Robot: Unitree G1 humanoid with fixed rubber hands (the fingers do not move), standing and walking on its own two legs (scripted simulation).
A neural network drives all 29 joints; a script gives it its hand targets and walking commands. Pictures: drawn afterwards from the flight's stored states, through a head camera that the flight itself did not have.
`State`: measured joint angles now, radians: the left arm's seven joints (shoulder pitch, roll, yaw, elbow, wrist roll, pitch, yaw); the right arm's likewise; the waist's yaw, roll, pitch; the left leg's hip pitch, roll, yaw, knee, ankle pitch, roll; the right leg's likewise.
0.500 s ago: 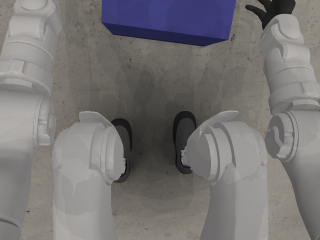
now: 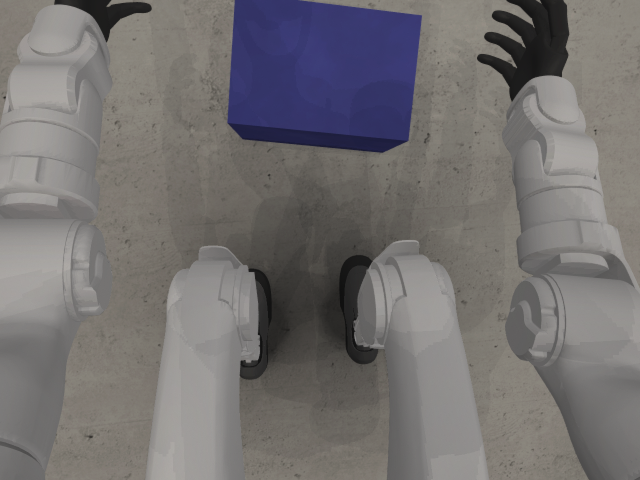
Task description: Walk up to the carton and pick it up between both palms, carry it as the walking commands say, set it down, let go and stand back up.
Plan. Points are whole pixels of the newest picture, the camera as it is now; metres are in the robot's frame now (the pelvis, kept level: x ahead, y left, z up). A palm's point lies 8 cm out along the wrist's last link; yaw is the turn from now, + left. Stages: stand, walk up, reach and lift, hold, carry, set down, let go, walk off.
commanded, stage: set down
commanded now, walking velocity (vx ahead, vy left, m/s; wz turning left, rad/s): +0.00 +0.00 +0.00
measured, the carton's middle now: (320, 85) +0.55 -0.02 -0.35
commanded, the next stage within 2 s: let go in 0.88 s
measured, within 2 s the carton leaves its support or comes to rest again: neither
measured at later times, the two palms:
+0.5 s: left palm out of the picture +0.55 +0.22 +0.05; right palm out of the picture +0.50 -0.24 +0.05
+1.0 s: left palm out of the picture +0.54 +0.22 +0.14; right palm out of the picture +0.49 -0.23 +0.14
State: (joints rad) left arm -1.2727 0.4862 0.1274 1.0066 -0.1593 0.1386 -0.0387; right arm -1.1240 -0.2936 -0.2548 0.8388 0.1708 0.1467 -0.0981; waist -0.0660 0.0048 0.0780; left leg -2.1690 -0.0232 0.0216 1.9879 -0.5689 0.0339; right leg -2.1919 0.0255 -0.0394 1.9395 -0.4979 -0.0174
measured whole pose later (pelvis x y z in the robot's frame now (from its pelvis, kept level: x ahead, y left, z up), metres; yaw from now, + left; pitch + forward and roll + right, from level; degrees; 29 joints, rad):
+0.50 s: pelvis +0.02 +0.01 +0.13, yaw +0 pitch +46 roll -2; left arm -1.15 0.45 0.20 0.90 -0.06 0.21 -0.10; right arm -0.97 -0.27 -0.34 0.71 0.11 0.21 -0.01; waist -0.07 0.01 -0.08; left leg -1.85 -0.04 0.01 1.50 -0.46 0.04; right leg -1.86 0.03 -0.02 1.45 -0.40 0.00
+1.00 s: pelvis +0.05 +0.01 +0.23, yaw +1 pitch +43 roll -1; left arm -1.00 0.37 0.27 0.95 0.03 0.13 -0.11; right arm -0.84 -0.20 -0.35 0.76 -0.01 0.13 0.02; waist -0.07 0.02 -0.13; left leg -1.47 -0.04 -0.01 1.05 -0.33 0.03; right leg -1.48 0.03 -0.01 1.00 -0.28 -0.01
